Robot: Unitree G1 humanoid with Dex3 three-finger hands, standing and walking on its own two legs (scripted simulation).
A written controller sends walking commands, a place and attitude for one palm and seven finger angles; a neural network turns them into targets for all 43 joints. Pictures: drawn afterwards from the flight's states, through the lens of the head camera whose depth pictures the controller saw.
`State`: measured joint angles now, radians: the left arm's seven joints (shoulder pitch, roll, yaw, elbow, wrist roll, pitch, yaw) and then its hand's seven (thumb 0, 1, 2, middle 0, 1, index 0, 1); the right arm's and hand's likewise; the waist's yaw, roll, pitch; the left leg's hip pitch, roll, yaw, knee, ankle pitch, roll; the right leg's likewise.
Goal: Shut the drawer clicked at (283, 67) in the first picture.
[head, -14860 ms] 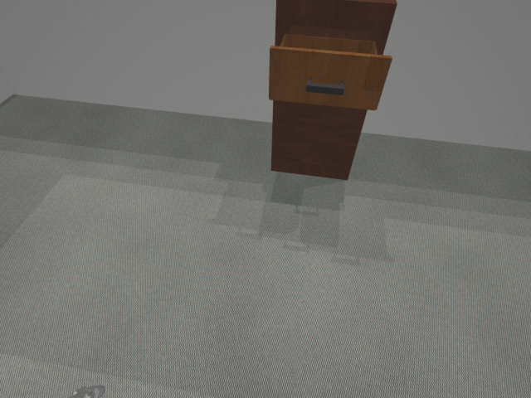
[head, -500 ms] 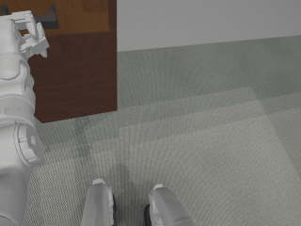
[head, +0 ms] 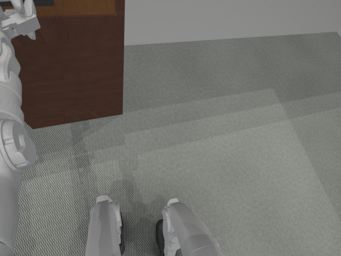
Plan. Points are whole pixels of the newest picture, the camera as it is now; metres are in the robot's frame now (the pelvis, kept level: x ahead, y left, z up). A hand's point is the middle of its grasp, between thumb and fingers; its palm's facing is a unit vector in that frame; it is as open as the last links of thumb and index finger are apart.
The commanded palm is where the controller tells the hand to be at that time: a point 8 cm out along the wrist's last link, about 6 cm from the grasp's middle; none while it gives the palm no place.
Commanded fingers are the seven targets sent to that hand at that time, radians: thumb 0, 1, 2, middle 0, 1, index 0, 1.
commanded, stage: pull the fist back off the drawer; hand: left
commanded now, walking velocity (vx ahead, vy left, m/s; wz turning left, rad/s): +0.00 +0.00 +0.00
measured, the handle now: out of the picture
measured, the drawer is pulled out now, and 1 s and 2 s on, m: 0.00 0.00 0.00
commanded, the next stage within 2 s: draw the hand back to the body in 0.50 s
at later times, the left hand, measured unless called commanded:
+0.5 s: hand (37, 23) +0.57 +0.21 +0.09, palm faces +0.20 -0.98 -0.02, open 3.1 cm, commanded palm +0.54 +0.23 +0.09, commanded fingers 0.00 0.90 0.90 -1.40 -1.60 -1.40 -1.60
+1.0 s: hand out of the picture +0.46 +0.22 +0.16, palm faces +0.19 -0.98 -0.03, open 3.2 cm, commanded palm +0.41 +0.26 +0.17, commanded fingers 0.00 0.90 0.90 -1.40 -1.60 -1.40 -1.60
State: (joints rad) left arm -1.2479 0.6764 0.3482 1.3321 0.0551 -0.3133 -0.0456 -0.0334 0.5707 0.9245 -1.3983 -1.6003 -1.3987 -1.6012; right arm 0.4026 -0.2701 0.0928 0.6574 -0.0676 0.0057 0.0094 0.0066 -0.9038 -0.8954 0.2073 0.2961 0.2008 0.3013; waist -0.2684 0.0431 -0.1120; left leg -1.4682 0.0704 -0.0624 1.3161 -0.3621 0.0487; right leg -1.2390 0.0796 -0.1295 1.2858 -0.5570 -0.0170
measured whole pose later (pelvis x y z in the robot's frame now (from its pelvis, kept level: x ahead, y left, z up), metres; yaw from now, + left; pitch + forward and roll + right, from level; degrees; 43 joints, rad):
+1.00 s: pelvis +0.08 -0.01 +0.09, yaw +3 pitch +15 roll -3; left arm -0.31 0.31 0.25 0.50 -0.20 -0.29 -0.09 0.01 0.90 0.90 -1.40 -1.60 -1.40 -1.60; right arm 0.29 -0.27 0.01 0.57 0.04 0.06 0.01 0.01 -0.91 -0.90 0.20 0.30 0.20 0.30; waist -0.06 0.03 -0.13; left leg -0.84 0.04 0.00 0.97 -0.40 0.03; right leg -0.62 0.06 -0.05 0.90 -0.54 -0.02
